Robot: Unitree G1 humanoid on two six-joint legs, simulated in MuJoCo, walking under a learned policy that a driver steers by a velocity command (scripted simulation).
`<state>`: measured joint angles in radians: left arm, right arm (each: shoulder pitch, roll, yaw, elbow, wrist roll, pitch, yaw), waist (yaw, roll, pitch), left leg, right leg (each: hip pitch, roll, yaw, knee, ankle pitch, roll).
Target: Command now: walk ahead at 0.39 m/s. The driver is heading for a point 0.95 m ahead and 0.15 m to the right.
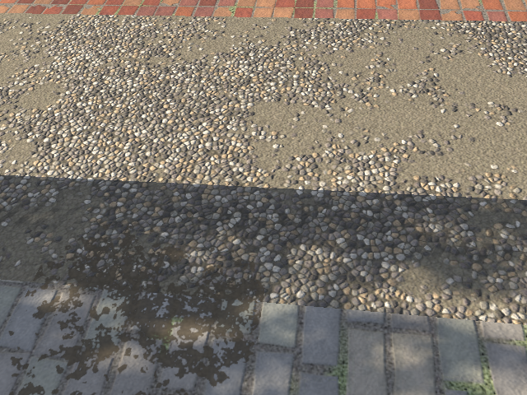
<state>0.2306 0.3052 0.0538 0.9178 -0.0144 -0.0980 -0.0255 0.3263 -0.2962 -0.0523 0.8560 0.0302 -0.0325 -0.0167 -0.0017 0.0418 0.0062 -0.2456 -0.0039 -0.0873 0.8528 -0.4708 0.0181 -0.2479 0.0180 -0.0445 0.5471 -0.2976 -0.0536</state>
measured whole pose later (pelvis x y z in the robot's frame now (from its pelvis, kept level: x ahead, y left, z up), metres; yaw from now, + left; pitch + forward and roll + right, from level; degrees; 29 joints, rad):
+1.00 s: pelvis +0.55 -0.02 -0.01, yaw -1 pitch +2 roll +1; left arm 0.06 0.27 0.03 0.76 -0.01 -0.10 -0.04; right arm 0.36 -0.30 -0.05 0.92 0.01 -0.06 0.00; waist -0.05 0.00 0.04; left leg -0.13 -0.01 -0.03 0.81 -0.50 0.02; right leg -0.48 -0.01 -0.04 0.56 -0.12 -0.04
